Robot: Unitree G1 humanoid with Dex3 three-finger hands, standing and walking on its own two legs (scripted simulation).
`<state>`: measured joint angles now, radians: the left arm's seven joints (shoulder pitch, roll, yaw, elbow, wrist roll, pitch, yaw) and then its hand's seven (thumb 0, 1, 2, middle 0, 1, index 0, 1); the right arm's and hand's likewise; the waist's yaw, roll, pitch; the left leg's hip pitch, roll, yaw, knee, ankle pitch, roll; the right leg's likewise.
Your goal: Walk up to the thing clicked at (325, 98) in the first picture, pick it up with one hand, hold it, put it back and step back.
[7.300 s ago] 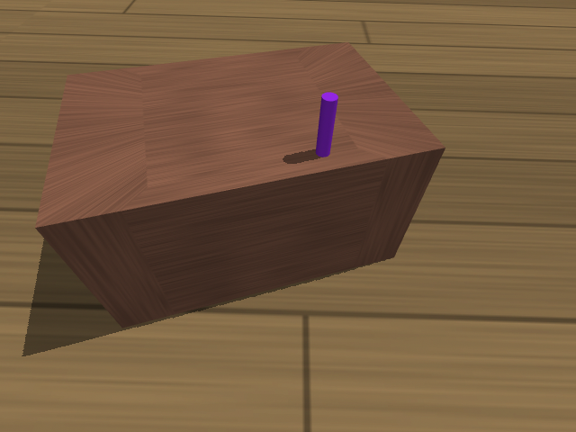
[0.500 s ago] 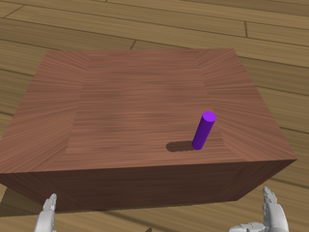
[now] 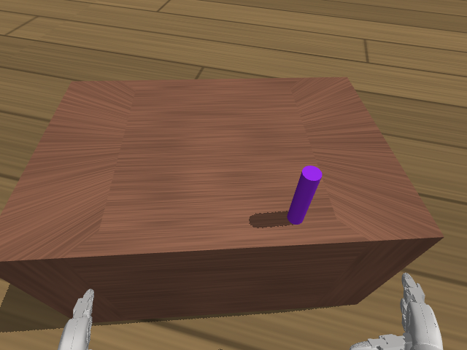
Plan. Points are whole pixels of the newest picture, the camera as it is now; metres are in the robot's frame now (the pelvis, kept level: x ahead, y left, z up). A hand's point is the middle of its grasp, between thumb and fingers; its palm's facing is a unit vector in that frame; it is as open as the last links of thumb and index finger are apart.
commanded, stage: go down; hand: right
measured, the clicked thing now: (302, 197) +0.44 -0.18 -0.07
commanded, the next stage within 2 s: none
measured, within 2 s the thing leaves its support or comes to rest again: neither
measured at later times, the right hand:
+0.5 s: hand (389, 260) +0.26 -0.29 -0.02, palm faces +0.32 +0.93 -0.19, open 17.6 cm
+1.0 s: hand (394, 236) +0.31 -0.31 -0.01, palm faces +0.26 +0.96 -0.10, open 17.4 cm
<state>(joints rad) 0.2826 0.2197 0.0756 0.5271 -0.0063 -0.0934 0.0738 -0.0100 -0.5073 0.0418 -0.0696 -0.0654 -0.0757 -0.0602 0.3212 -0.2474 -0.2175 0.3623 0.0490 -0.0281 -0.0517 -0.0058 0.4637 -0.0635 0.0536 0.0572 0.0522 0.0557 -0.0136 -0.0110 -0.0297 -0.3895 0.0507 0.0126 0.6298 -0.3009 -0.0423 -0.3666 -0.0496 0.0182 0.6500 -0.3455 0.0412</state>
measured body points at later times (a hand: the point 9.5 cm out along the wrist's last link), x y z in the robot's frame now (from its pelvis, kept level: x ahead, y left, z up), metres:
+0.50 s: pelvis -0.02 +0.00 -0.02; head +0.02 -0.01 +0.43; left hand +0.14 +0.25 -0.09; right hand +0.24 -0.34 +0.00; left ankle +0.01 +0.15 -0.72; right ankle -0.01 -0.14 -0.72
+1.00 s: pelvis +0.00 -0.01 -0.03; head +0.05 -0.03 +0.42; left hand +0.15 +0.25 -0.08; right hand +0.29 -0.36 +0.00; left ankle +0.01 +0.15 -0.72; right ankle -0.01 -0.14 -0.72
